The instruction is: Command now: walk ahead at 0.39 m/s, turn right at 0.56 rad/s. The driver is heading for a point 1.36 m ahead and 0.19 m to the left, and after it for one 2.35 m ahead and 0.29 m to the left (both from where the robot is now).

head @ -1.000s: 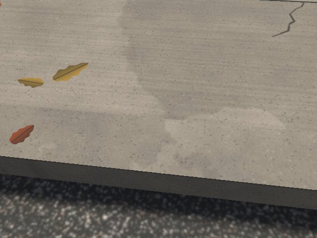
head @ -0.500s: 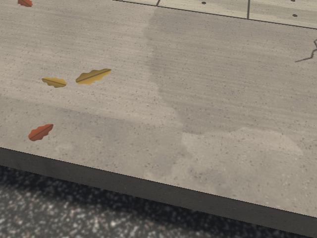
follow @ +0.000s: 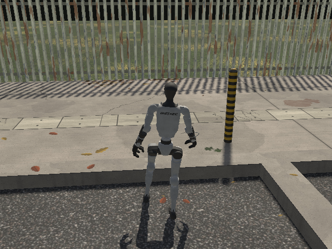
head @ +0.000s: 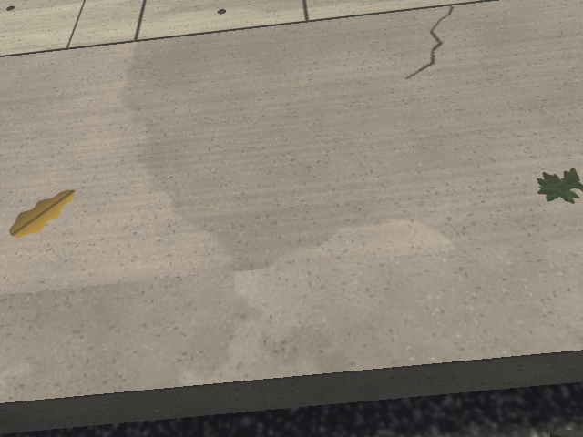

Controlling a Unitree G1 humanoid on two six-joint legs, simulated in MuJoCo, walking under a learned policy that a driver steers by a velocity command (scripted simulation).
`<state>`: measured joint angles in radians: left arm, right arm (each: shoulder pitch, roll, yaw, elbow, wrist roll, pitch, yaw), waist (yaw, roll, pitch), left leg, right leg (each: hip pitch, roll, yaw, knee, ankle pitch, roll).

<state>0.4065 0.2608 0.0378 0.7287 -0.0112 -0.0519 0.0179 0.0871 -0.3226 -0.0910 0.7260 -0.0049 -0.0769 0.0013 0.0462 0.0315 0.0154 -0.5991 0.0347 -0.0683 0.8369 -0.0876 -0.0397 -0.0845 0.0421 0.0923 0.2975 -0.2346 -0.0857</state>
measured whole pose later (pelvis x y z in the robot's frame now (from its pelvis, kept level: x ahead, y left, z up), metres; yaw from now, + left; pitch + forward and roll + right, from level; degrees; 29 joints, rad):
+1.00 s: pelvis +0.35 +0.00 -0.01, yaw +15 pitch +1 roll +1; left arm 0.19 0.23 0.04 0.61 0.03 0.06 0.07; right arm 0.17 -0.27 -0.05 0.61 0.02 0.08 -0.02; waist 0.02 0.02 0.07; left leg -0.56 0.01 -0.01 1.13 -0.39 -0.18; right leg -0.29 -0.05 -0.12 0.48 -0.21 -0.04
